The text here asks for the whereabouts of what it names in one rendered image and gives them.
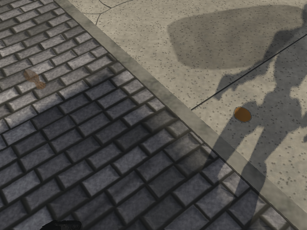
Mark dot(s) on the left robot hand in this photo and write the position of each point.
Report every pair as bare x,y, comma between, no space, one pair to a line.
62,225

